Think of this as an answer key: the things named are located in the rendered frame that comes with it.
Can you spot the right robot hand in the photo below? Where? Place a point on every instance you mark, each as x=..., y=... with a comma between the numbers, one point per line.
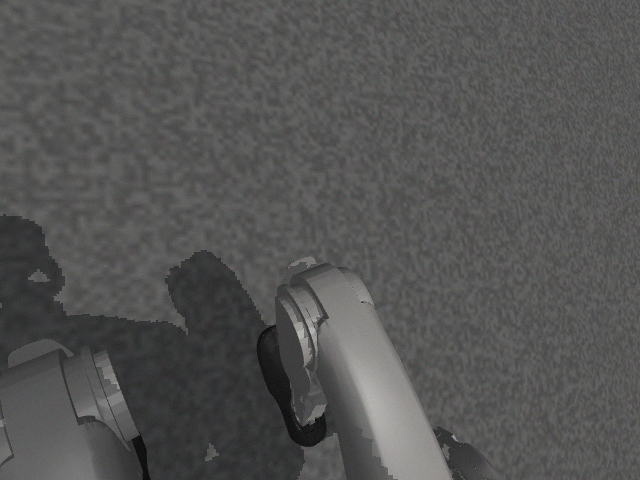
x=464, y=461

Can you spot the left robot foot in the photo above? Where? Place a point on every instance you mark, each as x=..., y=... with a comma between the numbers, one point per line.
x=142, y=455

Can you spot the right robot foot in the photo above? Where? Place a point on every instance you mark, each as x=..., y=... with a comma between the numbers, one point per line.
x=278, y=385

